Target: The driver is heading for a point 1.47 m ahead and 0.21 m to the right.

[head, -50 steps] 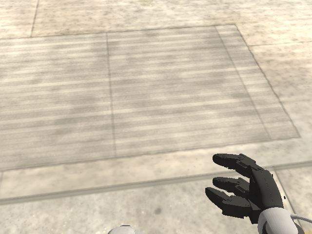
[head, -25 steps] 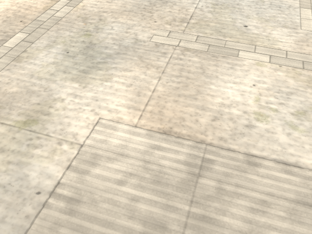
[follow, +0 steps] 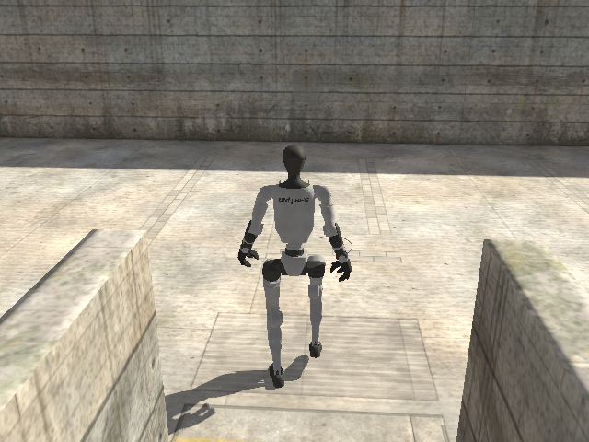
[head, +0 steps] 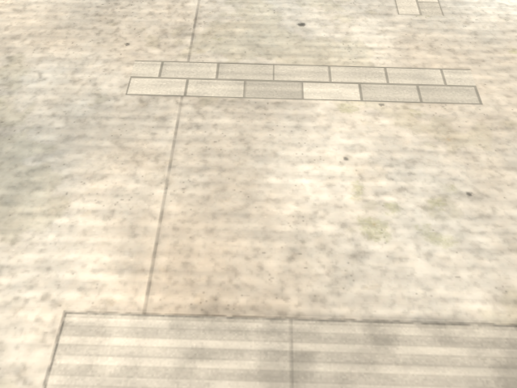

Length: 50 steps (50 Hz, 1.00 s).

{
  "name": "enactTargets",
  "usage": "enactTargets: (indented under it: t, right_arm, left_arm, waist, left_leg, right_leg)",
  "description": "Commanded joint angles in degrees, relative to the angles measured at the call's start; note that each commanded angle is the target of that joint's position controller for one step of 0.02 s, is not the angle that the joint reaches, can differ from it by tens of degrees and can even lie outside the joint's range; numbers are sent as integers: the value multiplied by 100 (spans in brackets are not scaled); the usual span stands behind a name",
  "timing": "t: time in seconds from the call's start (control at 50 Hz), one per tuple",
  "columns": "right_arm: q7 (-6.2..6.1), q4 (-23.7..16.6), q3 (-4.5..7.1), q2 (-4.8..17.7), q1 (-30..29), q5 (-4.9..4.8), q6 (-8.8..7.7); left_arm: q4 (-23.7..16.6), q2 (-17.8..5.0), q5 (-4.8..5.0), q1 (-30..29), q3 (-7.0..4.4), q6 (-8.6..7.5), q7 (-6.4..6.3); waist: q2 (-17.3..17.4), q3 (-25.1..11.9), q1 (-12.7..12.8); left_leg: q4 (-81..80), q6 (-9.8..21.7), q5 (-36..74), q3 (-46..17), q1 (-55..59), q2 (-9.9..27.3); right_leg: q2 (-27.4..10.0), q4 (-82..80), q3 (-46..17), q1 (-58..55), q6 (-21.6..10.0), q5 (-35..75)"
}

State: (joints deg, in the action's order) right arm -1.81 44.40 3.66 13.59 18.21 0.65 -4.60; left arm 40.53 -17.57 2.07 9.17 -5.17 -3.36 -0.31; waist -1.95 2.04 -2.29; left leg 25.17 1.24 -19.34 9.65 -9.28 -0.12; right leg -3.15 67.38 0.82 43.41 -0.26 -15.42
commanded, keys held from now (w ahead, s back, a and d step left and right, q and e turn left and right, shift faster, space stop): e+shift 0.46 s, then q+shift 0.54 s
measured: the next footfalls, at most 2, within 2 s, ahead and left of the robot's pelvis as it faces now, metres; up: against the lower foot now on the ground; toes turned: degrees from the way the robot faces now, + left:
right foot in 0.16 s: +0.32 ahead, -0.07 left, +0.00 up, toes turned -7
left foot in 0.66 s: +0.42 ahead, +0.11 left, +0.00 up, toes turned -32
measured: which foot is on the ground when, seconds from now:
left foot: down 0.00-0.14, up 0.16-0.64, down 0.66-1.00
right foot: up 0.00-0.14, down 0.16-0.68, up 0.70-1.00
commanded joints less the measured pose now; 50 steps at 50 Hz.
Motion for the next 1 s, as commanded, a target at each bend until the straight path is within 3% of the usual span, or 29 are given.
enactTargets:
  t: [0.02,0.08,0.12,0.14,0.16,0.18,0.2,0.22,0.24,0.26,0.3,0.36,0.4,0.46,0.5,0.56,0.62,0.64,0.66,0.68,0.7,0.72,0.74,0.78,0.8,0.84,0.9,0.96,1.0]
  right_arm:
    - [-204,-659,90,722,-1414,-40,-67]
    - [-295,-556,224,1210,-1237,-180,-44]
    - [-252,-647,287,1299,-1434,-286,-1]
    - [-185,-718,245,1118,-1542,-277,-6]
    - [-49,-724,79,355,-1265,-12,2]
    - [55,-870,-71,60,-141,76,4]
    - [133,-1019,-59,707,-85,-55,-48]
    - [127,-1082,13,1124,-615,-85,-32]
    - [32,-1108,54,1112,-968,-12,39]
    - [-36,-1144,43,1002,-1123,52,125]
    - [-85,-1209,71,906,-1266,44,269]
    - [-138,-1232,15,575,-1475,67,269]
    - [-155,-1250,19,531,-1617,6,312]
    - [-163,-1259,51,520,-1863,-23,356]
    - [-140,-1144,45,549,-1750,-20,344]
    - [-65,-1171,-22,543,-1840,0,281]
    - [118,-1092,-89,411,-1615,-30,191]
    - [179,-1072,-84,384,-1535,-45,166]
    - [200,-1164,-27,609,-1639,1,159]
    - [191,-1261,76,1051,-1670,71,171]
    - [165,-1236,154,1238,-1617,72,229]
    - [141,-1200,140,1079,-1405,18,272]
    - [114,-1159,154,1050,-1187,-44,329]
    - [32,-1154,294,1353,-626,-75,390]
    - [-15,-1181,332,1403,-602,-65,394]
    - [-69,-1289,330,1231,-947,-153,477]
    - [-89,-1332,350,1086,-956,-185,694]
    - [-74,-1346,431,1212,-818,-180,771]
    - [-73,-1384,456,1253,-951,-295,759]
  left_arm:
    - [-275,233,-128,338,151,-55,184]
    - [-177,-192,-154,679,-15,-5,380]
    - [-88,-718,-129,1522,-237,82,362]
    - [31,-1007,-119,2143,-384,121,281]
    - [36,-1169,-85,1858,-382,133,160]
    - [-517,-1377,-395,995,-260,33,141]
    - [-896,-1363,-466,626,-300,69,156]
    - [-1120,-1159,-292,214,-265,105,159]
    - [-1176,-927,-94,-28,-210,123,139]
    - [-1179,-804,-20,-81,-166,137,112]
    - [-1160,-766,-65,-157,-181,203,28]
    - [-1091,-872,-69,64,-238,310,-148]
    - [-1117,-935,-38,59,-266,439,-261]
    - [-1191,-876,-13,-36,-260,580,-326]
    - [-1201,-659,-94,-87,-162,616,-326]
    - [-1125,-302,-245,22,28,605,-251]
    - [-982,23,-331,-98,232,525,-103]
    - [-909,-32,-333,-72,232,477,-58]
    - [-812,-190,-330,195,177,407,-36]
    - [-791,-348,-395,511,110,338,-54]
    - [-751,-428,-374,657,66,313,-75]
    - [-879,-528,-364,178,25,303,-113]
    - [-1025,-543,-304,-323,-22,316,-148]
    - [-1112,-425,-260,-750,-71,394,-144]
    - [-1078,-318,-230,-659,-77,410,-123]
    - [-983,-73,-173,-527,-24,413,-118]
    - [-886,140,-117,-617,30,342,-108]
    - [-700,-7,-42,-387,-14,249,-40]
    - [-467,-205,-33,89,-109,210,-29]
  waist:
    - [586,-146,560]
    - [848,-813,701]
    - [875,-1215,1209]
    - [420,-1282,1578]
    - [-1161,-736,1125]
    - [-1842,-1435,130]
    - [-1384,-2688,395]
    - [-212,-2356,404]
    - [540,-1787,283]
    - [693,-1455,163]
    - [410,-1071,31]
    - [299,-1198,116]
    - [118,-1374,155]
    - [-267,-1211,265]
    - [-524,-1245,348]
    - [-663,-1228,555]
    - [-508,-1030,446]
    - [-496,-863,378]
    - [-323,-655,469]
    - [373,-567,720]
    - [1266,-510,790]
    - [1649,-452,548]
    - [1636,-399,346]
    - [1355,-498,-80]
    - [1072,-600,-40]
    - [821,-664,170]
    - [1070,-859,139]
    - [1466,-964,118]
    - [1548,-944,367]
  left_leg:
    - [-733,342,4454,-93,-764,1089]
    - [125,71,5608,129,-76,1018]
    - [1458,-50,5860,47,-30,1040]
    - [2877,-227,4422,28,-584,735]
    - [4887,-472,-1452,-37,-1817,-143]
    - [6693,-672,-2325,-1018,-3143,-683]
    - [7121,-564,-1662,-1937,-3506,-659]
    - [6624,-452,-1069,-2016,-3555,-438]
    - [6044,-458,-644,-1963,-3448,-215]
    - [5636,-460,-524,-1965,-3224,-158]
    - [4833,-489,-509,-1942,-2767,-117]
    - [3905,-599,-176,-1831,-2687,-254]
    - [3528,-659,191,-1931,-2746,-307]
    - [2941,-651,634,-1983,-2659,-357]
    - [2732,-660,843,-1875,-2543,-175]
    - [2464,-586,775,-1682,-2031,84]
    - [1247,-339,904,-1480,-785,194]
    - [485,-211,1396,-1411,-366,70]
    - [119,-52,2083,-1681,-263,137]
    - [193,220,3436,-2280,-160,596]
    - [-133,703,3161,-2795,-353,983]
    - [-504,1097,2495,-3600,-597,1280]
    - [-556,1194,2174,-3988,-568,1331]
    - [-661,1421,2089,-4527,-87,1494]
    - [-616,1393,2048,-4507,66,1432]
    - [-539,975,1764,-3944,5,914]
    - [-507,740,1325,-3831,57,463]
    - [-624,764,817,-4227,-30,442]
    - [-632,618,314,-4375,-372,300]
  right_leg:
    - [0,-2112,255,-1093,81,1527]
    - [617,-2849,626,-2263,-180,2098]
    - [816,-3130,548,-3445,-544,1951]
    - [771,-3603,260,-4387,-772,2407]
    - [249,-3640,-626,-4832,-990,4495]
    - [-873,-3414,-3213,-5593,-2139,6779]
    - [-1552,-4453,-4623,-6204,-2744,4803]
    - [-1327,-4686,-4497,-5621,-2486,2905]
    - [-927,-4721,-4034,-4746,-2077,1868]
    - [-665,-4828,-3770,-4022,-1855,1696]
    - [-252,-4818,-3186,-3124,-1578,2254]
    - [49,-4526,-2813,-2959,-1348,3372]
    - [127,-4448,-2916,-3079,-1127,2888]
    - [318,-4492,-3074,-2925,-845,1507]
    - [250,-4389,-2873,-3063,-866,1269]
    - [-28,-4194,-2847,-3083,-1062,1853]
    - [-152,-4108,-2644,-2674,-1069,2132]
    - [-57,-4094,-2517,-2564,-961,1891]
    - [137,-3979,-2412,-2566,-740,1330]
    - [575,-3457,-2015,-2396,-467,372]
    - [1019,-2983,-1160,-2323,-127,-279]
    - [1003,-2732,-856,-2309,90,-420]
    - [957,-2554,-670,-2124,169,-574]
    - [1079,-1156,-709,-1347,291,-1657]
    - [1033,-520,-871,-1129,331,-1754]
    - [918,-722,-867,-1141,358,-1355]
    - [1040,-1973,-628,-1580,403,-1042]
    - [1105,-3179,-677,-2284,295,-883]
    - [1017,-4387,-677,-3040,135,-182]
Velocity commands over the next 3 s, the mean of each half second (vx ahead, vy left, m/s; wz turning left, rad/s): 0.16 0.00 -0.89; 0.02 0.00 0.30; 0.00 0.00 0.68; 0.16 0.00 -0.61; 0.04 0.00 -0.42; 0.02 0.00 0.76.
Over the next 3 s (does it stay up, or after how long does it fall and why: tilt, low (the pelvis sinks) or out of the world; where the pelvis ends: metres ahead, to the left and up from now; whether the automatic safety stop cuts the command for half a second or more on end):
stays up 0.48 0.02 0.01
